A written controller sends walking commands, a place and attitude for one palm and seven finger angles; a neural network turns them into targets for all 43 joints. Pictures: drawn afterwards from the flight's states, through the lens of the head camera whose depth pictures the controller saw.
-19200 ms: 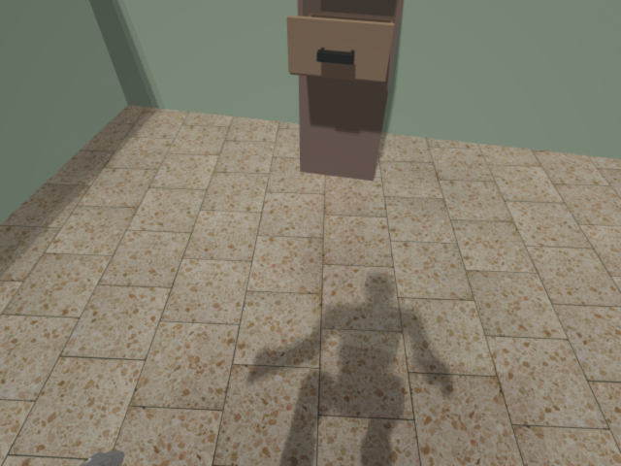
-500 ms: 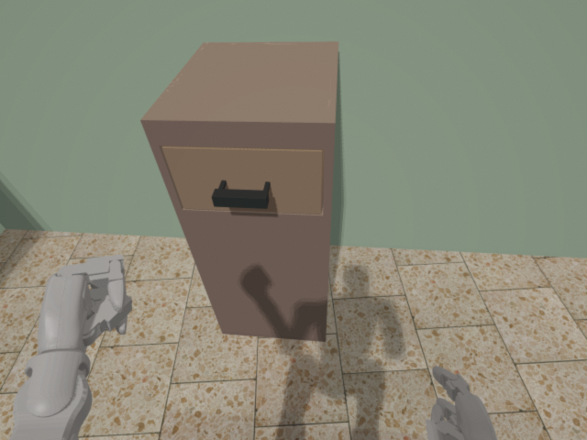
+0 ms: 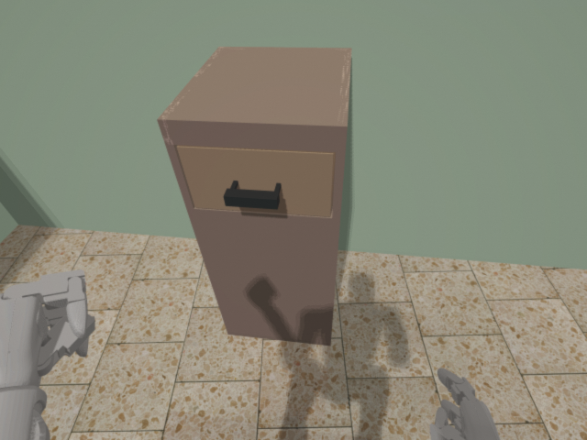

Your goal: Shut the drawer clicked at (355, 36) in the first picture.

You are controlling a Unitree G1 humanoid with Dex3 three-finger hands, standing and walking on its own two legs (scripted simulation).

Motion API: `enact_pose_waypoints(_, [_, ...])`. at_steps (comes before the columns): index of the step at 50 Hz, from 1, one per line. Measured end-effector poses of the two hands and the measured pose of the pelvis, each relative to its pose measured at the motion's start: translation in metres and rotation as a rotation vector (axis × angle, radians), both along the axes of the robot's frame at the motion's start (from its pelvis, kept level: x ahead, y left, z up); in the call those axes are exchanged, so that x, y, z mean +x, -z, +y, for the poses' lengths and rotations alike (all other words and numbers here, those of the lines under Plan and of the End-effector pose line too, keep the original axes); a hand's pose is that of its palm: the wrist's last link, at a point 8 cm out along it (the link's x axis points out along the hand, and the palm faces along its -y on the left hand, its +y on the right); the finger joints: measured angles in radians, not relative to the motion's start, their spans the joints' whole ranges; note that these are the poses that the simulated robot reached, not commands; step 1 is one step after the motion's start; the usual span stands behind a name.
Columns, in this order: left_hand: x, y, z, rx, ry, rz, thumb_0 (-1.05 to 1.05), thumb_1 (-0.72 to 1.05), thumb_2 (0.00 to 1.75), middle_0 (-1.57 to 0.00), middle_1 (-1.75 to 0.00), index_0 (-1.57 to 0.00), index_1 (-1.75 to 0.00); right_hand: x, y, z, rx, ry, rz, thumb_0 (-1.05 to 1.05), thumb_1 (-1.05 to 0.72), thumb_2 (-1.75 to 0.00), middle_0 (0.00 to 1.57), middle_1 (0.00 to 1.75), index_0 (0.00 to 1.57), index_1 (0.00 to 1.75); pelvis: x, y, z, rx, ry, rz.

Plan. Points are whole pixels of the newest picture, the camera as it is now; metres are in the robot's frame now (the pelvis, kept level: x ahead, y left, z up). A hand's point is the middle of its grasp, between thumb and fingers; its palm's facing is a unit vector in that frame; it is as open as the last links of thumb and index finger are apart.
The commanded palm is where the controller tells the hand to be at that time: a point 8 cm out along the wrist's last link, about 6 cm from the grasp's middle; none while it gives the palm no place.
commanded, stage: step back with the hand held close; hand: left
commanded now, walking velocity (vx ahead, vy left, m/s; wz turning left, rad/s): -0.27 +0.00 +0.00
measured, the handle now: (254, 192) +0.62 +0.18 -0.03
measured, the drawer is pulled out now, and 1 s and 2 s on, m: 0.00 0.00 0.00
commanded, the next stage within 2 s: stop stepping back and stand still in 1.32 s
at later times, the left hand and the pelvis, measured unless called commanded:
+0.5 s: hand (53, 353) +0.15 +0.26 +0.15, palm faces +0.32 -0.80 -0.50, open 3.2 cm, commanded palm +0.09 +0.30 +0.17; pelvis -0.05 +0.02 -0.01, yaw -1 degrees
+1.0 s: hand out of the picture +0.08 +0.28 +0.16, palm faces +0.39 -0.77 -0.51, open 3.2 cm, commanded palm +0.01 +0.31 +0.17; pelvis -0.11 +0.03 -0.02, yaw +2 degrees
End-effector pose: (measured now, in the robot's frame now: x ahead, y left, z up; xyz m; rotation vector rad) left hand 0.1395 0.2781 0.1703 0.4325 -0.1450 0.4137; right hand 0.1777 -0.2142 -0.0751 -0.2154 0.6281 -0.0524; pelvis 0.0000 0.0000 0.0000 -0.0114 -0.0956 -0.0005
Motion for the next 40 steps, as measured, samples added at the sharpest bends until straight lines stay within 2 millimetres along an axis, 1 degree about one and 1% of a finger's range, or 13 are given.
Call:
enact_pose_waypoints(6, [0.005, -0.007, 0.006, 0.060, 0.031, -0.009, 0.01, 0.89, 0.89, -1.41, -1.59, -1.41, -1.60, -0.008, -0.001, -0.003, -0.005, 0.031, 0.036, 0.02, -0.90, -0.90, 0.20, 0.30, 0.21, 0.30, -0.004, -0.001, 0.003, -0.009, 0.005, 0.044])
enact_pose_waypoints(11, [0.007, -0.004, 0.008, 0.088, 0.080, 0.041, 0.01, 0.89, 0.89, -1.41, -1.59, -1.41, -1.60, -0.022, 0.002, -0.011, -0.026, 0.087, 0.095, 0.02, -0.90, -0.90, 0.20, 0.30, 0.21, 0.30, -0.011, -0.001, 0.010, -0.004, 0.011, 0.084])
enact_pose_waypoints(15, [0.002, -0.001, 0.011, 0.105, 0.105, 0.074, 0.01, 0.89, 0.89, -1.41, -1.59, -1.41, -1.60, -0.035, 0.005, -0.014, -0.037, 0.129, 0.133, 0.02, -0.90, -0.90, 0.20, 0.30, 0.21, 0.30, -0.018, 0.000, 0.016, 0.000, 0.014, 0.100])
enact_pose_waypoints(23, [-0.022, -0.003, 0.021, 0.135, 0.106, 0.046, 0.01, 0.89, 0.89, -1.41, -1.59, -1.40, -1.60, -0.056, 0.005, -0.005, -0.044, 0.139, 0.126, 0.02, -0.90, -0.90, 0.20, 0.30, 0.20, 0.30, -0.041, 0.004, 0.022, 0.004, 0.013, 0.100])
enact_pose_waypoints(32, [-0.059, -0.003, 0.020, 0.147, 0.093, -0.024, 0.01, 0.89, 0.89, -1.41, -1.59, -1.41, -1.60, -0.077, 0.004, 0.005, -0.035, 0.105, 0.061, 0.02, -0.90, -0.90, 0.20, 0.30, 0.21, 0.30, -0.072, 0.012, 0.022, -0.008, 0.006, 0.091])
enact_pose_waypoints(36, [-0.071, -0.001, 0.021, 0.133, 0.094, -0.060, 0.01, 0.89, 0.89, -1.41, -1.59, -1.41, -1.60, -0.093, 0.006, 0.004, -0.056, 0.101, 0.068, 0.02, -0.90, -0.90, 0.20, 0.30, 0.21, 0.30, -0.084, 0.014, 0.024, -0.020, 0.007, 0.094])
enact_pose_waypoints(40, [-0.077, 0.001, 0.025, 0.115, 0.111, -0.096, 0.01, 0.89, 0.89, -1.41, -1.59, -1.41, -1.60, -0.113, 0.008, 0.001, -0.088, 0.123, 0.094, 0.02, -0.90, -0.90, 0.20, 0.30, 0.21, 0.30, -0.093, 0.016, 0.030, -0.031, 0.010, 0.093])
